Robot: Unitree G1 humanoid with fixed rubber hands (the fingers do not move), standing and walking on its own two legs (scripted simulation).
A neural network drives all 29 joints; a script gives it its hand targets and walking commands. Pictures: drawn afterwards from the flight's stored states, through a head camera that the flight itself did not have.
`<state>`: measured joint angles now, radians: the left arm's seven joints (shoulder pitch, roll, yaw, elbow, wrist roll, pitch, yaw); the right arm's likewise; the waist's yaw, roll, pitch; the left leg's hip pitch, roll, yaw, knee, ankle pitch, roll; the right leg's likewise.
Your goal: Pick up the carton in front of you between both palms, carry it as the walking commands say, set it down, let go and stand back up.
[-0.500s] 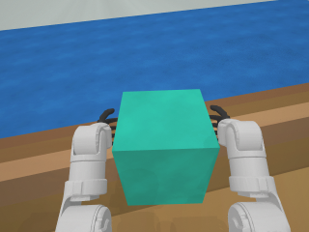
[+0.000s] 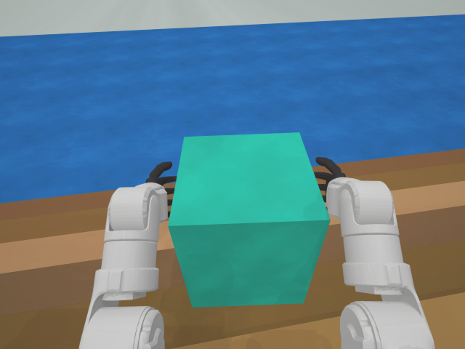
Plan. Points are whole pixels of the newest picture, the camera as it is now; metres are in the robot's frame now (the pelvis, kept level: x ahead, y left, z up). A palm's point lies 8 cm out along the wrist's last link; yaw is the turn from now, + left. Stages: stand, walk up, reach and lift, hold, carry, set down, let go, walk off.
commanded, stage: carry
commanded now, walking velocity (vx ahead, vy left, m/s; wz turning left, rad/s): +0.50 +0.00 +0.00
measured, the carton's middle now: (244, 221) +0.35 +0.01 +0.06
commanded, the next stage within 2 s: none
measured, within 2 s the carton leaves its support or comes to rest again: neither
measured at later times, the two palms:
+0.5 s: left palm (185, 131) +0.58 +0.16 +0.09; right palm (309, 131) +0.60 -0.14 +0.09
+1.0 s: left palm (191, 96) +0.90 +0.19 +0.02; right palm (280, 97) +0.90 -0.11 +0.02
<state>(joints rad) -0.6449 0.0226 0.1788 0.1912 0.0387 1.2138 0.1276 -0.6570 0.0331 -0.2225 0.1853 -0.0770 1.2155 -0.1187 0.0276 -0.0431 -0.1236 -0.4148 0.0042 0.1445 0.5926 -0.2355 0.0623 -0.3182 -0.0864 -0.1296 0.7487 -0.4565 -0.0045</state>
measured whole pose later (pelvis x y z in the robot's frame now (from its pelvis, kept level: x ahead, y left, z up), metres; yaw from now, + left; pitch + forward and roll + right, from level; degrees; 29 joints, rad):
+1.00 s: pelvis +0.55 +0.03 -0.12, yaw +2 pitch +2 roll +0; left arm -0.65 0.03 0.19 0.21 0.03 1.16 0.12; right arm -0.63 0.03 -0.19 0.16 -0.10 1.19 -0.11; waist -0.03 0.00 -0.11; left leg -0.44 -0.06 0.12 0.70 -0.34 0.13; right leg -0.48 0.03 0.00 1.56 -0.59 -0.06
